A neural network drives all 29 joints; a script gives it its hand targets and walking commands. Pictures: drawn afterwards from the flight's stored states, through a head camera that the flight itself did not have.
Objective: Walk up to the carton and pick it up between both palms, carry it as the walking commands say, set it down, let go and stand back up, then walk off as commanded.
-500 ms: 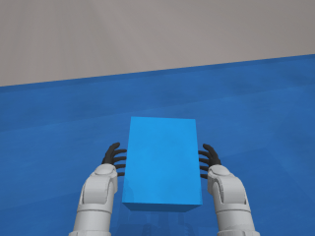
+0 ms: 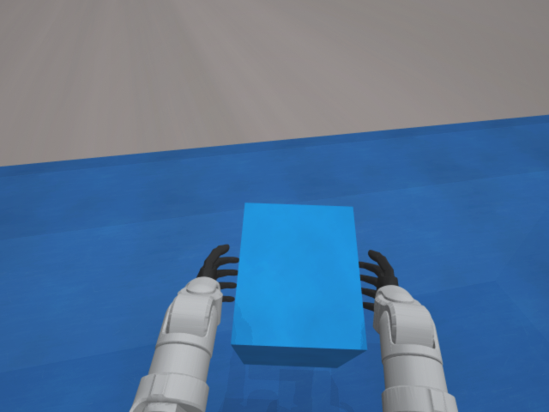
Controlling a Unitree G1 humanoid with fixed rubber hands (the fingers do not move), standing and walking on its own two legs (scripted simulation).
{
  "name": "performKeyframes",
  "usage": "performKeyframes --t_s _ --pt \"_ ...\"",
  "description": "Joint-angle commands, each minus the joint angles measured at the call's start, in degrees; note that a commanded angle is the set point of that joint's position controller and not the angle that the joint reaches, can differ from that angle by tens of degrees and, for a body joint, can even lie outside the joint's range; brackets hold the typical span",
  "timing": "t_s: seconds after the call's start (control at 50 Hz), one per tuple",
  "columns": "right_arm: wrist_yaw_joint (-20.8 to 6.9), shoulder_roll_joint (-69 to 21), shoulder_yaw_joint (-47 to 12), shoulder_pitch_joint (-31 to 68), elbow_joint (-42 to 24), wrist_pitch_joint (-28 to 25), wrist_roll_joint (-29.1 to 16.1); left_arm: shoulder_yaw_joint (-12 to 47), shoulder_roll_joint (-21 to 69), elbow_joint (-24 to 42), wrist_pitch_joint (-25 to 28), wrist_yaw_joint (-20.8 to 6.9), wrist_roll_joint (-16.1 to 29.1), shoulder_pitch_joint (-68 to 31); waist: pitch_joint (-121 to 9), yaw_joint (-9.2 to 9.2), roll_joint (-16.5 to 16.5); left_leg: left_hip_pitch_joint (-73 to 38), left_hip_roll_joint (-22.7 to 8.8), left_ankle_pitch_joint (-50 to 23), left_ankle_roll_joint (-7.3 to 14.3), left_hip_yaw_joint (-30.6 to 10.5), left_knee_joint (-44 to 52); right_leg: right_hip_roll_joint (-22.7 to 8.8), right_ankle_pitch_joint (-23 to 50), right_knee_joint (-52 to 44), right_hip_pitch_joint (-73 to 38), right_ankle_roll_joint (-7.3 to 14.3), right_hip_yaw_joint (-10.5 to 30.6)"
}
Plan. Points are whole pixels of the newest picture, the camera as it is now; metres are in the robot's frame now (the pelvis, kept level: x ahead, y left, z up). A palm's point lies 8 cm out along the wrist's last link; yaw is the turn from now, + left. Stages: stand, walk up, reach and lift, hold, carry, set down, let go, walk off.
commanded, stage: hold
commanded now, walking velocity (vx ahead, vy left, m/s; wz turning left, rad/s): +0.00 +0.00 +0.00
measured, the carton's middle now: (294, 291) +0.34 -0.05 -0.03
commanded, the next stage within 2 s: set down in 0.24 s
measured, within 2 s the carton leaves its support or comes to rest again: neither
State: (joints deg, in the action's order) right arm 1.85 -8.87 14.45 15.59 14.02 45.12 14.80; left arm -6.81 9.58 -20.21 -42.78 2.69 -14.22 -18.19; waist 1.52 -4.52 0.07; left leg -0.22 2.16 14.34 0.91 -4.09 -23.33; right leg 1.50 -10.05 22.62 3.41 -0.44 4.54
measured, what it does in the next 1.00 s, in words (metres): stands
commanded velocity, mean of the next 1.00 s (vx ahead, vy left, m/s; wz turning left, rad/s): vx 0.00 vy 0.00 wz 0.00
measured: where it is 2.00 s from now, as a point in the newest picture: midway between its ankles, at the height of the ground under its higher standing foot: outside the picture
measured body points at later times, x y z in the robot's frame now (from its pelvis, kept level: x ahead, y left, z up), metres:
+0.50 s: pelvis -0.03 -0.02 +0.00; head -0.06 -0.02 +0.44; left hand +0.30 +0.08 +0.02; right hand +0.28 -0.19 +0.02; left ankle +0.00 +0.11 -0.74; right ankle +0.04 -0.13 -0.74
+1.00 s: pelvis -0.02 +0.03 -0.02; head +0.09 +0.03 +0.41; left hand +0.34 +0.10 -0.07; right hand +0.29 -0.17 -0.07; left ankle +0.00 +0.11 -0.74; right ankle +0.04 -0.12 -0.74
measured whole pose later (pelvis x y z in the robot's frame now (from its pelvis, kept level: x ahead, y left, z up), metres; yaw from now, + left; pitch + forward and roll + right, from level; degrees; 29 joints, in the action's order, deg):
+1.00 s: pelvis -0.02 +0.03 -0.02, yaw +1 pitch +10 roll -1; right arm -1.6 -11.4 27.2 23.4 26.6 20.1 20.3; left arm -16.3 12.8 -33.7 -18.2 6.1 -17.2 -27.0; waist 3.3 -8.3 -1.4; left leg 31.2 5.2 16.6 3.1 -3.4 -38.1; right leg -0.3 -11.3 34.1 33.0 -2.1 5.1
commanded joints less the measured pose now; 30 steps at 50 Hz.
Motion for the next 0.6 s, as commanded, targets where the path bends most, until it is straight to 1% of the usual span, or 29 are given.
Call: performKeyframes --t_s 0.0,0.02,0.04,0.06,0.08,0.1,0.12,0.14,0.16,0.18,0.2,0.22,0.24,0.28,0.3,0.32,0.34,0.36,0.38,0.4,0.42,0.44,0.46,0.48,0.5,0.52,0.54,0.56,0.58 --pt "-13.43 -58.96 -29.99 29.87 -2.98 -1.48 -16.49 24.69 51.46 6.23 4.70 -15.70 13.81 -30.06 -13.51 3.74 -0.50 6.78 3.57 -6.89 0.77 0.44 5.94 1.72 11.78 -3.95 -9.32 -0.62 0.71" --pt "-13.23 -57.79 -31.48 31.16 -6.32 -1.97 -16.39 22.70 54.59 1.31 4.26 -15.95 12.81 -22.58 -13.39 3.82 1.36 3.13 3.60 -9.17 0.88 -0.47 5.77 1.47 13.65 -4.50 -7.21 -0.62 0.90" --pt "-12.78 -59.90 -32.28 29.35 -5.46 -1.63 -16.74 24.68 52.85 6.35 5.40 -15.96 14.34 -28.31 -15.82 4.40 1.53 5.18 3.82 -11.16 1.35 0.25 5.73 1.47 17.26 -4.02 -10.67 -1.08 1.15" --pt "-12.37 -60.14 -32.51 30.16 -5.77 -2.13 -17.39 25.94 50.91 5.86 5.75 -16.46 14.21 -27.94 -13.43 3.67 3.21 7.42 3.73 -8.79 1.12 0.28 6.63 1.48 16.93 -4.18 -11.14 -1.95 1.09" --pt "-12.38 -60.36 -34.92 33.56 -9.65 -2.55 -17.88 23.98 51.82 5.34 5.90 -17.10 14.50 -26.88 -16.92 5.97 5.78 7.79 4.36 -10.33 1.93 0.37 6.19 1.04 19.48 -3.89 -14.28 -2.17 1.26" --pt "-11.59 -61.74 -32.90 29.68 -6.01 -1.00 -17.26 25.68 50.37 5.71 6.14 -18.10 15.42 -30.41 -15.36 2.39 6.38 8.85 4.51 -4.44 1.74 1.25 5.78 -0.13 14.75 -5.47 -13.45 -3.58 1.58" --pt "-11.07 -63.17 -31.58 32.81 -5.44 -1.76 -17.16 26.01 50.07 6.29 6.98 -18.68 16.14 -33.54 -16.44 1.43 9.35 10.79 4.59 -1.89 2.61 0.61 4.66 -0.53 10.00 -5.20 -12.93 -3.58 1.70" --pt "-10.14 -64.43 -30.43 29.57 -1.52 -0.81 -16.09 26.49 48.61 10.89 7.69 -18.63 17.42 -39.91 -15.51 0.98 8.03 8.94 4.43 -1.97 2.63 1.05 4.57 -0.81 6.91 -6.09 -12.06 -3.50 1.61" --pt "-10.65 -64.07 -28.55 31.60 2.62 -1.03 -15.85 23.37 46.49 4.70 7.11 -18.75 15.01 -40.07 -12.37 2.96 5.31 8.98 4.53 4.07 2.37 2.11 4.22 -1.36 -1.25 -7.15 -8.17 -3.13 2.07" --pt "-10.07 -64.61 -27.83 32.23 1.78 -1.10 -15.14 23.76 46.38 5.09 8.00 -19.54 16.28 -41.41 -13.77 0.43 11.21 7.09 4.61 4.22 2.62 1.25 1.50 -1.89 -4.38 -7.47 -6.09 -3.94 1.67" --pt "-9.83 -63.24 -26.57 32.50 4.64 -0.55 -14.37 21.92 45.18 3.31 7.95 -19.46 15.53 -42.08 -12.20 0.79 9.77 7.05 4.32 5.20 2.93 1.12 1.25 -1.59 -9.37 -7.83 -3.91 -3.37 1.41" --pt "-10.91 -64.87 -29.77 33.67 2.40 -2.10 -15.57 22.20 47.93 3.68 8.47 -19.34 15.52 -40.28 -14.48 2.89 6.95 5.12 3.88 3.39 2.18 0.49 1.57 -1.01 -8.33 -7.11 -3.50 -2.76 0.91" --pt "-10.57 -67.77 -33.90 34.33 3.32 -3.68 -16.30 24.13 51.49 -0.65 9.03 -20.43 12.98 -39.08 -19.57 -1.33 7.75 7.36 2.83 -1.19 3.27 0.36 -0.41 -0.52 -4.76 -9.41 -7.23 -2.99 4.94" --pt "-10.79 -66.83 -30.22 37.38 7.31 -4.79 -14.44 18.98 52.94 -5.52 9.95 -20.54 10.91 -40.06 -18.87 0.07 6.28 10.67 2.84 0.55 3.93 -0.78 0.46 -0.08 -2.59 -6.33 -6.90 -3.50 3.63" --pt "-10.55 -65.13 -26.15 34.36 10.80 -4.99 -12.99 19.37 51.78 -4.89 10.18 -20.74 9.61 -44.82 -16.94 -2.17 2.46 11.61 2.64 3.11 2.94 -0.04 -0.25 -0.42 -7.52 -7.28 -5.91 -2.32 4.38" --pt "-10.56 -62.43 -24.26 36.50 10.57 -6.03 -11.24 16.87 49.86 -7.20 10.34 -20.38 8.37 -42.17 -12.65 -1.78 2.76 15.99 2.83 3.60 3.41 -1.03 1.18 0.66 -4.23 -4.71 -5.83 -1.91 1.96" --pt "-11.41 -63.42 -21.70 34.27 14.30 -7.13 -9.43 16.30 50.84 -6.88 10.97 -21.07 7.12 -43.50 -13.33 -2.09 -0.82 15.64 2.81 4.32 3.18 -0.98 2.20 0.91 -2.18 -5.25 -4.80 -0.83 2.07" --pt "-11.32 -62.67 -23.65 37.42 12.13 -7.26 -10.64 15.02 52.19 -12.31 10.65 -21.22 7.20 -39.53 -13.28 -1.34 3.68 14.27 2.21 2.71 4.01 -1.47 2.21 1.77 -3.18 -4.57 -5.66 -1.31 0.78" --pt "-11.51 -64.64 -23.17 37.50 12.92 -7.92 -11.32 16.40 52.45 -10.29 11.51 -20.51 6.38 -40.44 -13.71 -0.04 0.30 15.98 2.78 3.35 3.41 -0.85 1.58 1.29 -1.25 -3.69 -5.74 -0.66 1.64" --pt "-11.90 -65.89 -22.25 37.81 14.34 -8.61 -10.42 15.57 53.74 -9.15 12.68 -20.28 6.09 -43.18 -17.50 -0.13 -1.79 15.79 2.57 4.71 2.83 -0.80 2.41 2.01 0.09 -2.43 -9.16 -0.55 0.29" --pt "-12.01 -62.26 -22.15 40.01 11.17 -9.51 -9.04 13.93 52.81 -9.84 13.32 -20.40 5.80 -45.53 -17.66 -1.36 -0.40 18.82 3.37 5.47 2.92 -0.30 1.52 1.23 -1.47 -2.70 -9.41 -0.46 2.37" --pt "-11.80 -63.90 -21.13 38.19 14.25 -9.99 -9.67 12.95 51.25 -11.27 14.61 -20.10 5.81 -46.50 -14.03 -0.90 -0.17 20.58 3.64 4.97 3.68 -0.71 -0.19 1.10 -4.15 -2.43 -5.83 -0.60 2.75" --pt "-12.45 -63.82 -21.18 43.30 14.13 -10.56 -9.63 9.27 49.01 -13.12 14.54 -20.40 3.62 -44.35 -15.35 3.29 0.49 23.75 3.68 6.65 3.34 -0.09 0.84 1.15 -4.27 -2.16 -9.73 -0.79 3.39" --pt "-12.47 -61.50 -17.07 44.94 19.83 -10.54 -7.84 7.98 48.72 -14.67 15.04 -20.02 3.64 -49.07 -14.59 1.12 0.33 21.36 2.82 10.21 3.97 -0.79 0.89 1.54 -9.64 -1.24 -5.69 -0.40 1.42" --pt "-11.97 -60.89 -19.54 44.46 15.18 -11.59 -7.86 8.81 50.86 -14.94 15.91 -19.71 3.84 -45.71 -15.14 1.85 0.48 21.84 2.99 7.81 3.80 -1.08 1.04 1.28 -6.70 -0.69 -8.02 -0.55 1.43" --pt "-12.47 -60.67 -17.64 44.70 18.65 -11.39 -6.82 6.43 49.64 -16.74 16.50 -19.49 2.33 -47.65 -13.93 2.00 2.62 23.75 2.75 10.90 4.13 -0.30 -0.09 2.28 -10.84 -0.19 -4.50 -0.60 1.14" --pt "-13.20 -61.47 -19.01 44.48 19.74 -12.46 -7.90 10.00 53.09 -13.37 17.15 -18.41 3.69 -49.37 -18.66 1.59 -0.69 17.61 1.94 11.06 3.47 -1.18 1.01 1.87 -10.32 0.54 -3.11 0.26 0.97" --pt "-13.14 -61.19 -18.02 45.31 19.48 -13.25 -6.59 10.07 52.21 -13.23 17.87 -18.37 3.67 -50.78 -15.81 -0.22 3.47 19.84 2.49 9.99 3.75 -0.57 -0.35 2.70 -9.56 0.28 -0.72 -0.19 0.50" --pt "-13.16 -61.11 -20.04 47.51 16.26 -13.80 -8.00 9.23 52.43 -15.22 17.96 -18.88 3.25 -48.78 -17.58 1.86 3.10 21.50 2.88 10.62 3.76 -0.46 -0.28 2.68 -9.24 0.66 -3.93 -0.56 -0.01"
